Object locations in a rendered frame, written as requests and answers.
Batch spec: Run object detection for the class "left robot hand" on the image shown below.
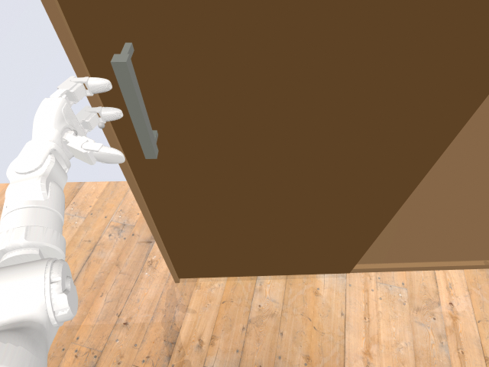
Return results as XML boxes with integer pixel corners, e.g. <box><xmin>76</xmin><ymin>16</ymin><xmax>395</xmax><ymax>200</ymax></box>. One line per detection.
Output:
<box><xmin>32</xmin><ymin>76</ymin><xmax>125</xmax><ymax>165</ymax></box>

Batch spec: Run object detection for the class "robot left upper arm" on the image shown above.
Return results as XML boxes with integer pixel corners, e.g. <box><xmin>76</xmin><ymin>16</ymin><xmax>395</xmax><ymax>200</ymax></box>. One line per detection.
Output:
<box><xmin>0</xmin><ymin>258</ymin><xmax>78</xmax><ymax>367</ymax></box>

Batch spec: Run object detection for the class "wardrobe door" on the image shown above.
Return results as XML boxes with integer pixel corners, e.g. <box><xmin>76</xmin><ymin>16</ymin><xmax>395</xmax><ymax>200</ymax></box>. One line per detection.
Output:
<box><xmin>358</xmin><ymin>95</ymin><xmax>489</xmax><ymax>264</ymax></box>
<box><xmin>57</xmin><ymin>0</ymin><xmax>489</xmax><ymax>278</ymax></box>

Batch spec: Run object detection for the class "left robot forearm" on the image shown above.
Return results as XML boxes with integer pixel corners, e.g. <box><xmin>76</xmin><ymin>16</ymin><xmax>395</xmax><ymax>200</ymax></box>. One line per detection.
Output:
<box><xmin>0</xmin><ymin>139</ymin><xmax>71</xmax><ymax>268</ymax></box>

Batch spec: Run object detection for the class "handle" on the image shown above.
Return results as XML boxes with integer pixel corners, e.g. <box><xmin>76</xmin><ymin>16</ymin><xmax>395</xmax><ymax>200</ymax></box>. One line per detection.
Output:
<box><xmin>111</xmin><ymin>43</ymin><xmax>158</xmax><ymax>159</ymax></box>

